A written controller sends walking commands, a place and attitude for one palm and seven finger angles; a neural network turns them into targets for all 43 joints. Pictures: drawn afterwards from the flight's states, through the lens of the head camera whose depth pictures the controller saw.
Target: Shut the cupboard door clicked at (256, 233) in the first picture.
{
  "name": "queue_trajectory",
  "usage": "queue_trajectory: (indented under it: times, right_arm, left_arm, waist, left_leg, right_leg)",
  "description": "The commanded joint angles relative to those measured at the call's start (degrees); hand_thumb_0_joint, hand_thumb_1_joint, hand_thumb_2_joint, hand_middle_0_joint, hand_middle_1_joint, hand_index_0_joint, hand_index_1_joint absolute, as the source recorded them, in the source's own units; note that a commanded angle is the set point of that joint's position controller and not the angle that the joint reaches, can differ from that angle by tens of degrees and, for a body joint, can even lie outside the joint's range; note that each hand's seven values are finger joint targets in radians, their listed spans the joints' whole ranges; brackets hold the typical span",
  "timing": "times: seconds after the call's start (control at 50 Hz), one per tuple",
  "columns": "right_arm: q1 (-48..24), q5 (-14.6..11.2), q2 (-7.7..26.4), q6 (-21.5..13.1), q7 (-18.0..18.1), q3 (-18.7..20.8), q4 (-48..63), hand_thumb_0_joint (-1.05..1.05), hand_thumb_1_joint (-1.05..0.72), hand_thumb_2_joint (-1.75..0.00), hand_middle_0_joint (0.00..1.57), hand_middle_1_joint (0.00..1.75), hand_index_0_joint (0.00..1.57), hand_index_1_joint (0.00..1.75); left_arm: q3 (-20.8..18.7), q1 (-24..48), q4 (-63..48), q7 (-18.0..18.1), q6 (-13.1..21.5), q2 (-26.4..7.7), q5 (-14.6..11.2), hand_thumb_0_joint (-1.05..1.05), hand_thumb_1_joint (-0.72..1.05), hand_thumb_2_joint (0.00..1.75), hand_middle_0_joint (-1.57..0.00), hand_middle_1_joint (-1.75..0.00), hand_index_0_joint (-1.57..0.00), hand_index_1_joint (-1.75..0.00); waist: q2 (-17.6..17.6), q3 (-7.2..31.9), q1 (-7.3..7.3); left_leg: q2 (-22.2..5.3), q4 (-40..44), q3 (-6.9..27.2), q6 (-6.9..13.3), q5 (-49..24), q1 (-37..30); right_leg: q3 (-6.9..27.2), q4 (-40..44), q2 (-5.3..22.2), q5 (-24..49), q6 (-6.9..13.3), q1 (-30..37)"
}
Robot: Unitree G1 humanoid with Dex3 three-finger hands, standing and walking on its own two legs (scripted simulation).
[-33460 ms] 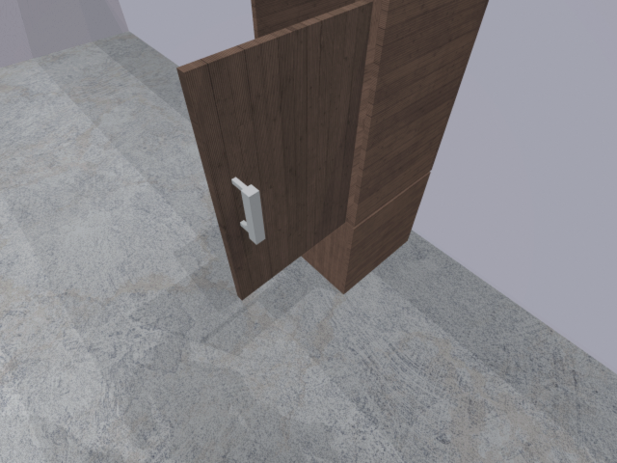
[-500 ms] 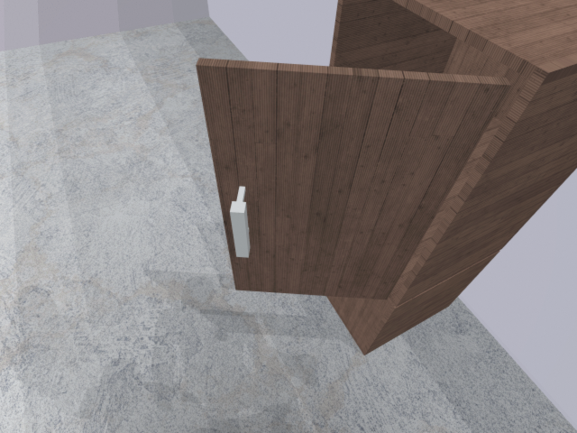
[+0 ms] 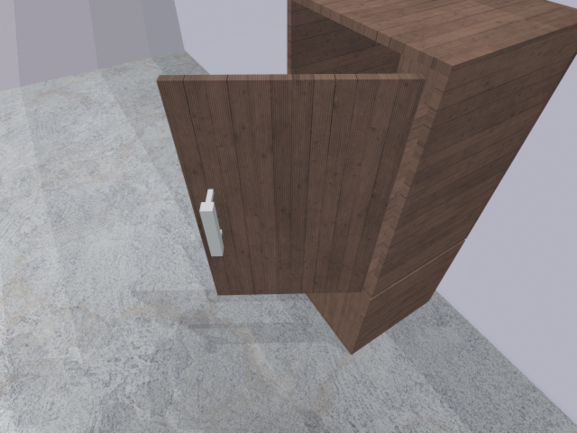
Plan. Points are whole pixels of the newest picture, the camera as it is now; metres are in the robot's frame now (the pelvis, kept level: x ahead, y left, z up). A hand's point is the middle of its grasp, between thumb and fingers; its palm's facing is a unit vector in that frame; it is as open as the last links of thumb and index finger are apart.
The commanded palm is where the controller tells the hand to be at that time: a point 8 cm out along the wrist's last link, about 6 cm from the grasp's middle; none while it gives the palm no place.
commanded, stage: come to a stop and stand still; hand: left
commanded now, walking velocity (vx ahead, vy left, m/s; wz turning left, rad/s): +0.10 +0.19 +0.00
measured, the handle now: (213, 222) +0.49 +0.16 -0.03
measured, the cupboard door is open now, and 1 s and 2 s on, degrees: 59 59 59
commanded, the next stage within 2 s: look again from close up in 0.14 s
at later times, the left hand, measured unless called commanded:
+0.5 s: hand out of the picture +0.02 +0.25 -0.18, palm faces +0.04 -0.96 -0.27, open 7.4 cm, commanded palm none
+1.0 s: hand out of the picture -0.04 +0.26 -0.17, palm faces +0.01 -0.96 -0.28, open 7.4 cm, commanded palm none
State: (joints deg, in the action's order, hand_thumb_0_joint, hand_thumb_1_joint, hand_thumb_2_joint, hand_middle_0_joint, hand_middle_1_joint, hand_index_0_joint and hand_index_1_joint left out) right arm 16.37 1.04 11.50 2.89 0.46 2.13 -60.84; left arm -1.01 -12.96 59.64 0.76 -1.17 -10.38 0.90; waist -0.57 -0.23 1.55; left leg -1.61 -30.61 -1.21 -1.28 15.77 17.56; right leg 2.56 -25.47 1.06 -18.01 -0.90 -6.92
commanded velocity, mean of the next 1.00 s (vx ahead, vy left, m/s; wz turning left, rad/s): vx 0.02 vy -0.01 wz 0.00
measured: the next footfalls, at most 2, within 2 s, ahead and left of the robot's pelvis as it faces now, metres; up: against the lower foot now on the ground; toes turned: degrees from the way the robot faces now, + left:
right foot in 1.96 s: +0.19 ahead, -0.20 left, +0.00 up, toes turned -5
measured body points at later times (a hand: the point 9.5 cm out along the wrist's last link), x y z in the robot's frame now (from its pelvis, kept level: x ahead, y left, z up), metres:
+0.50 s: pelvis -0.01 +0.03 -0.01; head +0.00 +0.04 +0.44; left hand +0.01 +0.30 -0.16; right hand +0.07 -0.21 -0.15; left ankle +0.02 +0.12 -0.74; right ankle -0.04 -0.14 -0.74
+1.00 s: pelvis -0.05 +0.03 +0.00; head -0.06 +0.04 +0.45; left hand -0.04 +0.31 -0.15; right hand +0.02 -0.25 -0.13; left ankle +0.02 +0.12 -0.74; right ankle -0.05 -0.14 -0.74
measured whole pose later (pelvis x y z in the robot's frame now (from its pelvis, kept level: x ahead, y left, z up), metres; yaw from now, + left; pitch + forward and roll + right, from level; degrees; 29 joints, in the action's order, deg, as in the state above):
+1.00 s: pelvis -0.05 +0.03 +0.00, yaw +2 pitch -2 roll -1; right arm 10.9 0.8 15.5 1.3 0.0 1.7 -58.9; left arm -0.3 -17.4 59.2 1.0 -0.6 -16.9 1.3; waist 1.0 -0.2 0.1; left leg 1.0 -27.2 -1.0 1.8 9.5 17.4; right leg 1.8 -26.8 2.9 -16.7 -2.7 -10.7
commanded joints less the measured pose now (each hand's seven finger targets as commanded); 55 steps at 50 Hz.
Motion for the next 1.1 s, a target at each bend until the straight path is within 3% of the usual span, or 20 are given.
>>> queue_trajectory:
  times: [0.0, 0.08, 0.1, 0.14, 0.2, 0.22, 0.24, 0.26, 0.3, 0.32, 0.36, 0.42, 0.48, 0.54, 0.6, 0.7, 0.86, 0.92, 0.98, 1.08]
  right_arm:
    - [2.0, 0.2, 4.4, -2.6, -0.3, 0.6, 2.0, 0.0, -0.9, -0.9, 0.2, 0.3, 0.2, 0.3]
    - [4.2, 0.0, 5.0, -3.0, 0.3, 0.4, 1.0, 0.0, -0.9, -0.9, 0.2, 0.3, 0.2, 0.3]
    - [4.9, 0.0, 5.2, -3.3, 0.6, 0.1, 0.6, 0.0, -0.9, -0.9, 0.2, 0.3, 0.2, 0.3]
    - [4.8, -0.3, 5.7, -3.8, 1.0, 0.1, -0.1, 0.0, -0.9, -0.9, 0.2, 0.3, 0.2, 0.3]
    - [3.7, -0.5, 5.9, -3.9, 1.6, -0.2, -0.2, 0.0, -0.9, -0.9, 0.2, 0.3, 0.2, 0.3]
    - [-1.5, 0.0, 10.3, -4.4, 0.7, -0.1, 5.4, 0.0, -0.9, -0.9, 0.2, 0.3, 0.2, 0.3]
    - [-3.8, -0.1, 9.7, -5.2, 0.5, 1.5, 7.4, 0.0, -0.9, -0.9, 0.2, 0.3, 0.2, 0.3]
    - [-3.3, 0.0, 7.6, -5.2, 0.6, 1.4, 7.1, 0.0, -0.9, -0.9, 0.2, 0.3, 0.2, 0.3]
    - [-0.3, -0.2, 6.4, -5.1, 0.8, 1.1, 7.2, 0.0, -0.9, -0.9, 0.2, 0.3, 0.2, 0.3]
    - [-0.1, 0.0, 6.3, -4.9, 0.8, 0.8, 7.3, 0.0, -0.9, -0.9, 0.2, 0.3, 0.2, 0.3]
    - [-0.8, -0.1, 7.7, -4.9, 0.9, 1.5, 7.7, 0.0, -0.9, -0.9, 0.2, 0.3, 0.2, 0.3]
    - [-2.0, -0.2, 9.9, -5.0, 1.1, 1.8, 8.0, 0.0, -0.9, -0.9, 0.2, 0.3, 0.2, 0.3]
    - [-5.3, -0.3, 11.4, -4.8, 0.9, 2.3, 9.2, 0.0, -0.9, -0.9, 0.2, 0.3, 0.2, 0.3]
    - [-7.5, -0.2, 11.6, -4.6, 0.5, 2.1, 9.6, 0.0, -0.9, -0.9, 0.2, 0.3, 0.2, 0.3]
    - [-9.6, -0.1, 13.3, -4.5, 0.2, 2.4, 10.1, 0.0, -0.9, -0.9, 0.2, 0.3, 0.2, 0.3]
    - [-11.0, -0.1, 14.2, -4.1, -0.3, 2.3, 9.9, 0.0, -0.9, -0.9, 0.2, 0.3, 0.2, 0.3]
    - [-10.3, -0.3, 15.0, -4.1, -0.5, 1.9, 7.9, 0.0, -0.9, -0.9, 0.2, 0.3, 0.2, 0.3]
    - [-6.7, 0.0, 9.5, -3.0, -0.6, 0.3, 5.5, 0.0, -0.9, -0.9, 0.2, 0.3, 0.2, 0.3]
    - [-6.1, 0.2, 10.2, -2.3, -0.3, 0.6, 4.5, 0.0, -0.9, -0.9, 0.2, 0.3, 0.2, 0.3]
    - [-3.5, 0.1, 8.9, -2.3, 0.5, 0.9, 2.7, 0.0, -0.9, -0.9, 0.2, 0.3, 0.2, 0.3]
  left_arm:
    - [-1.8, -0.3, -2.3, 0.7, 2.0, -9.9, -0.1, 0.0, 0.9, 0.9, -0.2, -0.3, -0.2, -0.3]
    - [-2.3, -1.9, -1.8, 1.2, 1.6, -8.4, -0.1, 0.0, 0.9, 0.9, -0.2, -0.3, -0.2, -0.3]
    - [-2.1, -2.7, -1.5, 1.2, 1.6, -7.6, -0.2, 0.0, 0.9, 0.9, -0.2, -0.3, -0.2, -0.3]
    - [-2.0, -3.4, -0.9, 1.4, 0.9, -6.9, -0.3, 0.0, 0.9, 0.9, -0.2, -0.3, -0.2, -0.3]
    - [-1.3, -5.0, 0.5, 1.5, 0.5, -5.2, -0.4, 0.0, 0.9, 0.9, -0.2, -0.3, -0.2, -0.3]
    - [-0.1, -4.2, -3.3, 1.7, 2.8, -15.0, 0.0, 0.0, 0.9, 0.9, -0.2, -0.3, -0.2, -0.3]
    - [-1.9, -4.7, -4.1, 1.9, 2.9, -14.3, 0.1, 0.0, 0.9, 0.9, -0.2, -0.3, -0.2, -0.3]
    - [-1.8, -4.4, -3.3, 2.0, 3.2, -11.8, 0.2, 0.0, 0.9, 0.9, -0.2, -0.3, -0.2, -0.3]
    - [-1.1, -5.2, -3.6, 2.1, 3.1, -10.0, 0.1, 0.0, 0.9, 0.9, -0.2, -0.3, -0.2, -0.3]
    - [-0.8, -5.6, -4.0, 2.2, 3.0, -9.3, 0.2, 0.0, 0.9, 0.9, -0.2, -0.3, -0.2, -0.3]
    - [-1.1, -5.1, -4.6, 2.3, 2.6, -9.8, 0.3, 0.0, 0.9, 0.9, -0.2, -0.3, -0.2, -0.3]
    - [-1.0, -6.5, -5.2, 2.3, 2.3, -10.2, 0.5, 0.0, 0.9, 0.9, -0.2, -0.3, -0.2, -0.3]
    - [-1.5, -4.7, -6.1, 2.1, 2.1, -12.3, 0.4, 0.0, 0.9, 0.9, -0.2, -0.3, -0.2, -0.3]
    - [-1.4, -4.3, -6.7, 1.8, 1.9, -13.1, 0.6, 0.0, 0.9, 0.9, -0.2, -0.3, -0.2, -0.3]
    - [-1.6, -2.7, -7.3, 1.4, 1.9, -14.4, 0.8, 0.0, 0.9, 0.9, -0.2, -0.3, -0.2, -0.3]
    - [-1.4, -2.1, -7.0, 0.9, 2.0, -15.8, 0.8, 0.0, 0.9, 0.9, -0.2, -0.3, -0.2, -0.3]
    - [-1.2, -2.6, -5.4, 0.6, 2.3, -16.7, 0.8, 0.0, 0.9, 0.9, -0.2, -0.3, -0.2, -0.3]
    - [0.2, -7.2, -2.6, 0.7, 1.2, -10.7, 0.6, 0.0, 0.9, 0.9, -0.2, -0.3, -0.2, -0.3]
    - [0.0, -9.4, -1.5, 0.5, 0.6, -10.2, 0.8, 0.0, 0.9, 0.9, -0.2, -0.3, -0.2, -0.3]
    - [-0.4, -11.9, -0.4, -0.2, 0.5, -9.0, 0.4, 0.0, 0.9, 0.9, -0.2, -0.3, -0.2, -0.3]
  waist:
    - [10.6, -7.0, -0.96]
    - [8.8, -6.6, -1.23]
    - [7.0, -4.9, -1.35]
    - [-1.8, -1.8, -1.98]
    - [-4.8, -0.6, -2.7]
    - [-9.9, -7.8, -2.33]
    - [-5.8, -4.0, -2.72]
    - [-4.7, 0.5, -1.97]
    - [-1.1, 5.3, -1.06]
    - [0.9, 5.4, -1.27]
    - [-0.4, 4.2, -1.01]
    - [-3.5, 4.1, -1.89]
    - [-1.5, 0.1, -1.78]
    - [-0.1, -0.7, -2.04]
    - [-1.4, -1.7, -1.81]
    - [-1.1, -2.2, -1.69]
    - [-1.5, -1.4, -1.69]
    - [-1.8, -0.8, -1.65]
    - [-2.2, -3.7, -1.92]
    - [0.2, -4.6, -1.75]
  left_leg:
    - [0.3, 0.9, -0.2, -0.2, -3.9, -2.6]
    - [-1.0, 4.2, 0.6, 0.0, -8.7, -5.4]
    - [-1.7, 5.2, 1.6, 0.5, -12.3, -6.7]
    - [-3.5, 6.2, 4.5, 2.1, -19.8, -8.3]
    - [-5.3, 9.1, 6.8, 3.8, -19.5, -7.9]
    - [-0.9, 6.7, 5.3, 3.5, -13.6, -4.4]
    - [-2.2, 2.4, 5.7, 3.0, -11.0, -2.3]
    - [-2.1, 1.6, 5.8, 3.0, -12.3, -3.4]
    - [-2.3, 0.1, 5.8, 3.2, -14.6, -6.2]
    - [-2.6, -0.4, 5.7, 3.6, -15.5, -6.3]
    - [-3.4, -0.2, 6.4, 4.1, -20.1, -6.0]
    - [-5.1, -0.1, 7.1, 5.2, -29.9, -7.9]
    - [-4.4, 2.4, 7.1, 5.0, -20.5, -4.2]
    - [-3.9, 4.5, 7.2, 4.8, -12.8, -3.3]
    - [-4.0, 8.3, 8.5, 4.5, -2.6, -2.3]
    - [-3.5, 11.0, 9.0, 3.9, 5.4, -1.6]
    - [-3.4, 12.4, 9.0, 3.3, 7.3, -1.7]
    - [-4.0, 14.7, 9.6, 2.4, 15.2, -1.5]
    - [-4.4, 15.4, 9.7, 2.4, 20.2, 1.3]
    - [-3.5, 10.8, 6.8, 2.3, 17.0, 1.3]
  right_leg:
    - [9.1, 12.5, 11.1, 0.4, 6.5, -8.8]
    - [6.3, 8.1, 9.3, 6.2, 5.3, -7.7]
    - [5.1, 5.9, 7.8, 9.9, 4.7, -6.3]
    - [1.6, 1.1, 5.2, 11.9, 3.1, -4.0]
    - [-0.7, 1.1, 3.3, 6.8, 1.8, -2.0]
    - [-1.4, 3.6, 2.6, 4.6, 2.9, -5.5]
    - [1.5, 1.0, 4.5, 4.1, 3.2, -6.8]
    - [2.4, 0.4, 5.4, 7.1, 3.8, -4.9]
    - [2.1, -0.7, 5.5, 10.5, 3.5, -4.0]
    - [1.9, -1.1, 5.0, 11.6, 3.1, -3.9]
    - [0.5, -3.0, 4.1, 12.2, 2.6, -5.3]
    - [-0.8, -4.0, 2.6, 11.6, 2.1, -5.6]
    - [-0.1, -2.9, 2.8, 8.8, 2.0, -6.7]
    - [0.6, -1.6, 3.1, 7.1, 1.9, -6.9]
    - [0.5, -0.7, 2.9, 2.8, 1.8, -8.1]
    - [1.4, 1.7, 3.6, -0.6, 2.1, -8.8]
    - [2.2, 4.6, 4.5, -2.9, 2.3, -8.2]
    - [0.2, 4.2, 3.2, -8.6, 0.9, -7.8]
    - [-0.4, 3.4, 2.3, -11.4, 1.3, -8.8]
    - [1.9, 4.4, 2.9, -11.1, 2.9, -9.5]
